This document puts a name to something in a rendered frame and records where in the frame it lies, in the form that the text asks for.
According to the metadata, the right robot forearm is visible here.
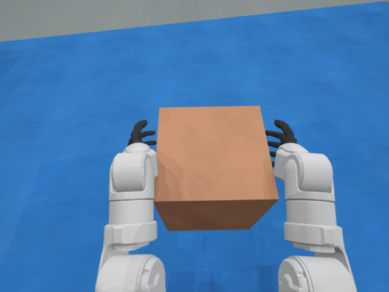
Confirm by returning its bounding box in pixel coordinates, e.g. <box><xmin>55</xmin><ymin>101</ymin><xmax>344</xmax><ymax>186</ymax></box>
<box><xmin>274</xmin><ymin>143</ymin><xmax>357</xmax><ymax>291</ymax></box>

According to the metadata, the carton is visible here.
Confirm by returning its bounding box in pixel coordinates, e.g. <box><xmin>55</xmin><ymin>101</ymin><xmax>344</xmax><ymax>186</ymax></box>
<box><xmin>153</xmin><ymin>106</ymin><xmax>279</xmax><ymax>231</ymax></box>

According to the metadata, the robot right upper arm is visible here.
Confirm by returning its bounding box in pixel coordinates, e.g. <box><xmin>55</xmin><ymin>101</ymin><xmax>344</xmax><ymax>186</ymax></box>
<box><xmin>278</xmin><ymin>255</ymin><xmax>357</xmax><ymax>292</ymax></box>

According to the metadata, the robot left hand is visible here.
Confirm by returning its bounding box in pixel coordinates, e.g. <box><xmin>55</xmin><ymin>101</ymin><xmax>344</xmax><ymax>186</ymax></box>
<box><xmin>128</xmin><ymin>120</ymin><xmax>157</xmax><ymax>152</ymax></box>

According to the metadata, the left robot forearm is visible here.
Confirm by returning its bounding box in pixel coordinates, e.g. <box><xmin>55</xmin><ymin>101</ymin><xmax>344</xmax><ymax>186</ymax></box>
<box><xmin>95</xmin><ymin>142</ymin><xmax>158</xmax><ymax>292</ymax></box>

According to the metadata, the robot left upper arm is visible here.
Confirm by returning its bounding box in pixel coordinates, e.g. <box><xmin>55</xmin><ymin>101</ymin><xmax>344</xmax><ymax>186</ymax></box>
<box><xmin>96</xmin><ymin>254</ymin><xmax>166</xmax><ymax>292</ymax></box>

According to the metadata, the robot right hand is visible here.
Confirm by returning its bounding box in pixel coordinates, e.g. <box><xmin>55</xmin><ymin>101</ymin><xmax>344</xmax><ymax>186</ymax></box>
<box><xmin>265</xmin><ymin>120</ymin><xmax>297</xmax><ymax>167</ymax></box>

